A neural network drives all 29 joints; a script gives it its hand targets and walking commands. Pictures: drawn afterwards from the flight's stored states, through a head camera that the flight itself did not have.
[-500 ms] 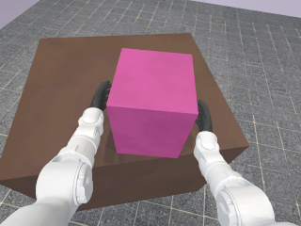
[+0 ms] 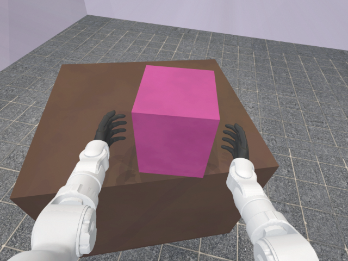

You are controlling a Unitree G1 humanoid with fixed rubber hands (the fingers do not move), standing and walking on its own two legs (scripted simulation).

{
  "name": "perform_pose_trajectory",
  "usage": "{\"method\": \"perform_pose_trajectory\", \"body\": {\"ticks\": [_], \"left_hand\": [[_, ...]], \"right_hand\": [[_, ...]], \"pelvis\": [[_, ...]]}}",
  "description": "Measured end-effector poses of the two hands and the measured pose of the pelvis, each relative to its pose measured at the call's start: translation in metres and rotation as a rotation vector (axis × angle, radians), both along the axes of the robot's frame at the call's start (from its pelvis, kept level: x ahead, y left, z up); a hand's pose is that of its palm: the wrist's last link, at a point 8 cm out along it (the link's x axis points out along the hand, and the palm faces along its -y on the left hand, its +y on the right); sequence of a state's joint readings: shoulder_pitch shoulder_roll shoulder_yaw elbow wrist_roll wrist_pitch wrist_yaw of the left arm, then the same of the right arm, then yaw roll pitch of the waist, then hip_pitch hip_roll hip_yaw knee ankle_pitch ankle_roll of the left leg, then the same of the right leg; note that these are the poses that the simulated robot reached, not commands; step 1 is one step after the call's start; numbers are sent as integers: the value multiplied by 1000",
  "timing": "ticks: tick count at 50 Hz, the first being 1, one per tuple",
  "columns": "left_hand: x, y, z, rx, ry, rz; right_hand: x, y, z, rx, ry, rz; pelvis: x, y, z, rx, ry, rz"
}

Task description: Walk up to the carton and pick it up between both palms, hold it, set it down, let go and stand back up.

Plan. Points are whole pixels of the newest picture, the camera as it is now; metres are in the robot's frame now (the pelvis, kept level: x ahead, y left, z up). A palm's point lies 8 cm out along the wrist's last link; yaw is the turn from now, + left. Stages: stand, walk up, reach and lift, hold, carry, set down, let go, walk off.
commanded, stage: set down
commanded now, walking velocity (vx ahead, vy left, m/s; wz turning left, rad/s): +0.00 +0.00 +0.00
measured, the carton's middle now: (175, 123) +0.49 -0.01 +0.03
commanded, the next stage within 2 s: none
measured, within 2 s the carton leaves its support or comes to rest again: neither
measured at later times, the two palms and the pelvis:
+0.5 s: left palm (87, 166) +0.33 +0.21 +0.05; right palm (253, 181) +0.28 -0.18 +0.05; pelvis +0.00 +0.00 +0.00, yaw +0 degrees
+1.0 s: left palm (75, 188) +0.28 +0.22 +0.05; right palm (264, 202) +0.23 -0.19 +0.05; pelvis +0.01 -0.02 +0.01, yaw +0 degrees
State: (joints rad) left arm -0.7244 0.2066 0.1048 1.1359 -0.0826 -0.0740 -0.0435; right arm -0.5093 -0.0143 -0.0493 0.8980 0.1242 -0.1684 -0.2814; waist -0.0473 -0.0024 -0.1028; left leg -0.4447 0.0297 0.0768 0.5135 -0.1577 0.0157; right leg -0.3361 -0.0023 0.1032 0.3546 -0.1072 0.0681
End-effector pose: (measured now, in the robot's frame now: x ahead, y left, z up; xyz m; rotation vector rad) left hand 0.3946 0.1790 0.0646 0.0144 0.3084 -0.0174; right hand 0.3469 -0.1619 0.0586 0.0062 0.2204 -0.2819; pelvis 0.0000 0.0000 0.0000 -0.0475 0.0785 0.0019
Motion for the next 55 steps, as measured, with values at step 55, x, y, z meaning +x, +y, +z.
{"method": "perform_pose_trajectory", "body": {"ticks": [55], "left_hand": [[-130, 45, -27, 33, 37, 46]], "right_hand": [[-121, -26, -17, 54, 118, -26]], "pelvis": [[17, -18, 6, 22, -152, 5]]}}
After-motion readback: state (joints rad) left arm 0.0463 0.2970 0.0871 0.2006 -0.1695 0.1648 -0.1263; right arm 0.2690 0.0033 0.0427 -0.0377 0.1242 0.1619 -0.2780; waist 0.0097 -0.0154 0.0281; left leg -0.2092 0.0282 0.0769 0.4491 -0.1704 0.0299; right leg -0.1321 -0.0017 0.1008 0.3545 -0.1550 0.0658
